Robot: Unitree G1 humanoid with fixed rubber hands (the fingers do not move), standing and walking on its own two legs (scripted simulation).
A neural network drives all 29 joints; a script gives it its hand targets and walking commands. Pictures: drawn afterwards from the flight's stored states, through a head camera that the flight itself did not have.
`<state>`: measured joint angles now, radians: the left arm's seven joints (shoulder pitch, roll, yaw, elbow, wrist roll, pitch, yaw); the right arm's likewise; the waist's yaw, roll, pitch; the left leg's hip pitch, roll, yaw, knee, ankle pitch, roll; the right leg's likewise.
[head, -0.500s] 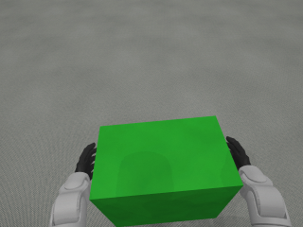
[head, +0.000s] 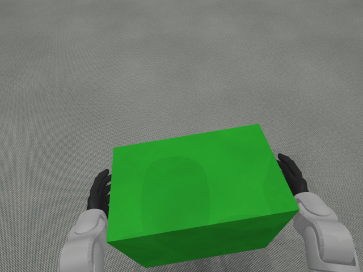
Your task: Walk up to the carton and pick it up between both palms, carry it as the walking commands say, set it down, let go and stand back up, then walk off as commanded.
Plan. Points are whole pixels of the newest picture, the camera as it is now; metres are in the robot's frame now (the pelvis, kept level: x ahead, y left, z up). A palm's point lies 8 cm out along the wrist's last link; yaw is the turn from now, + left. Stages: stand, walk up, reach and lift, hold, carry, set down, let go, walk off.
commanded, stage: carry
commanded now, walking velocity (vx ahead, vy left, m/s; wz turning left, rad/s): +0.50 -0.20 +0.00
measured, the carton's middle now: (197, 202) +0.27 -0.03 -0.03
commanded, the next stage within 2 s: none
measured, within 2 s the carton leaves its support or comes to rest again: neither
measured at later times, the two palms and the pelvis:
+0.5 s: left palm (160, 69) +0.63 +0.05 +0.06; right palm (302, 65) +0.59 -0.33 +0.08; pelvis +0.40 -0.11 -0.03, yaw -3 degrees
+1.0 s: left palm out of the picture +0.84 -0.07 +0.15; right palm out of the picture +0.82 -0.46 +0.15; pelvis +0.61 -0.25 +0.05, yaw -3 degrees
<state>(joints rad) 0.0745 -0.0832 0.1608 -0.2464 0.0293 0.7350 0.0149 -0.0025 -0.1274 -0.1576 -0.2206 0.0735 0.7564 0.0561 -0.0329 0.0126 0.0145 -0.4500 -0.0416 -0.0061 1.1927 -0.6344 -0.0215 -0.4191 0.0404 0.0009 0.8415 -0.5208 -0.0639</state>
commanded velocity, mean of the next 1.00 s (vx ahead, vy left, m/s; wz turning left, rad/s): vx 0.50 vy -0.20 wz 0.00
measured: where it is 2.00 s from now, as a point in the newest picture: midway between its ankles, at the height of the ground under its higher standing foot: (266, 121)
